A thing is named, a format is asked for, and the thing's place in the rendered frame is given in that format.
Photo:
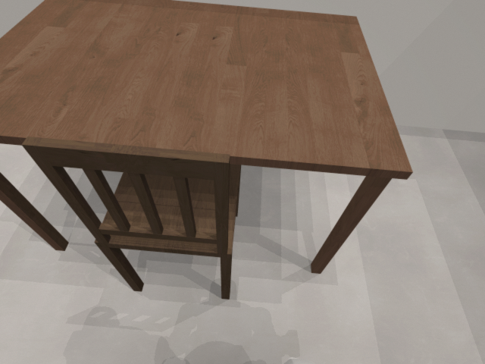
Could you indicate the chair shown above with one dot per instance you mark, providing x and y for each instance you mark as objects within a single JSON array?
[{"x": 167, "y": 200}]

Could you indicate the table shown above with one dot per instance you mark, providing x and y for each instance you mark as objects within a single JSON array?
[{"x": 271, "y": 88}]

